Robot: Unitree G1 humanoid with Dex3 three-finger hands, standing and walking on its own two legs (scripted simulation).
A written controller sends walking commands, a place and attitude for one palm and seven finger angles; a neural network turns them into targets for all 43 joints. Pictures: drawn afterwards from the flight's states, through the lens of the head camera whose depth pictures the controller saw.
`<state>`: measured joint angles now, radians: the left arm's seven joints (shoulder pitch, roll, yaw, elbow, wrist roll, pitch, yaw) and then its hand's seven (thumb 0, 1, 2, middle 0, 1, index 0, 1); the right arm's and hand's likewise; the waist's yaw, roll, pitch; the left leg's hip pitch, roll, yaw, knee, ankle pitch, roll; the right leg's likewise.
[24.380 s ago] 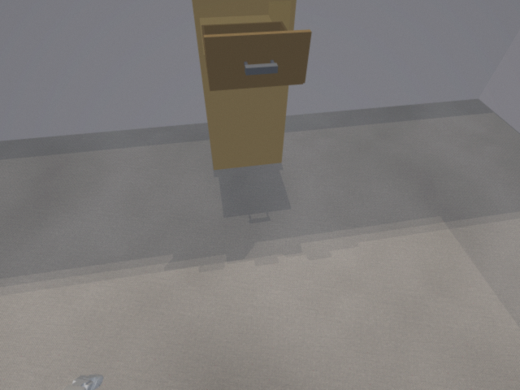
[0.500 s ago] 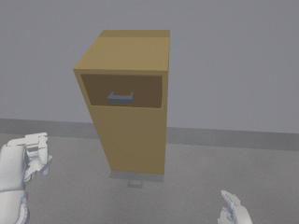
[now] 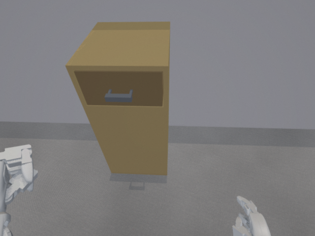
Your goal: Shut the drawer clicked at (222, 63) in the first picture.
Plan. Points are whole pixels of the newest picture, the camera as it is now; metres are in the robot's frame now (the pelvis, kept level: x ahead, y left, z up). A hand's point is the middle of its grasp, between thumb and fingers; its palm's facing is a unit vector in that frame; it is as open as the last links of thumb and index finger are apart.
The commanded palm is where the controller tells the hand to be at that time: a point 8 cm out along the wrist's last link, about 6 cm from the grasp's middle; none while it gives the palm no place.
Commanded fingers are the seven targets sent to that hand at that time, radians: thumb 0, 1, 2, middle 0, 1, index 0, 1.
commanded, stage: step back with the hand held close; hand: left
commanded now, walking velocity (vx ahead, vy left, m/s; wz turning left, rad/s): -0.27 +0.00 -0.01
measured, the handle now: (119, 94) +0.64 +0.21 -0.02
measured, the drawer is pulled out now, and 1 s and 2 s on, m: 0.00 0.00 0.00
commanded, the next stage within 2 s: stop stepping back and stand still in 1.22 s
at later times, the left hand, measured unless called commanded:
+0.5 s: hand (16, 202) +0.14 +0.25 +0.16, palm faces +0.39 -0.79 -0.47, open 3.2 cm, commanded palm +0.08 +0.29 +0.17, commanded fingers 0.00 0.90 0.90 -1.40 -1.60 -1.40 -1.60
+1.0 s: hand out of the picture +0.07 +0.22 +0.16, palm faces +0.30 -0.81 -0.50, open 3.2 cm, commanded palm +0.00 +0.28 +0.17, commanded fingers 0.00 0.90 0.90 -1.40 -1.60 -1.40 -1.60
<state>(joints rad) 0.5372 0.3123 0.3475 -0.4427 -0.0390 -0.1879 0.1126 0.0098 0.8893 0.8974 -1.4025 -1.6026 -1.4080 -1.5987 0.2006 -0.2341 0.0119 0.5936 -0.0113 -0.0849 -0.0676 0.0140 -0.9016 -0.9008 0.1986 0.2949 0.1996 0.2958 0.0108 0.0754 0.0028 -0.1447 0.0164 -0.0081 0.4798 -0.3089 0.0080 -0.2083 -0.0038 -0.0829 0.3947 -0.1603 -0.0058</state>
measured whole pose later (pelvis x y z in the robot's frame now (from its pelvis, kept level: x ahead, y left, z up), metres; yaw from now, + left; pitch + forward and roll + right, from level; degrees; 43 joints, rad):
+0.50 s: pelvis -0.05 +0.01 -0.02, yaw +0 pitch +0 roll +0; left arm 0.57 0.34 0.38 -0.54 -0.01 -0.23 0.13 0.01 0.89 0.90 -1.40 -1.60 -1.41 -1.60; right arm 0.20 -0.21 0.00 0.53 0.00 -0.05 -0.07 0.01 -0.90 -0.90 0.20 0.30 0.20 0.30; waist 0.01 0.02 0.01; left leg -0.33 -0.02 0.02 0.63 -0.30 0.03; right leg -0.41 -0.05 -0.05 0.57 -0.16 0.01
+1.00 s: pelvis -0.12 +0.00 -0.01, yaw +1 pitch +2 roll -2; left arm 0.62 0.40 0.37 -0.61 -0.02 -0.29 0.12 0.01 0.89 0.90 -1.40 -1.60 -1.41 -1.60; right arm 0.15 -0.20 -0.03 0.58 0.00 -0.06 -0.06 0.01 -0.90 -0.90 0.20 0.30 0.20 0.30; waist -0.02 0.03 0.02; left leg -0.48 0.00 -0.04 0.62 -0.21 0.00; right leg -0.38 0.06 0.02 0.55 -0.21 -0.01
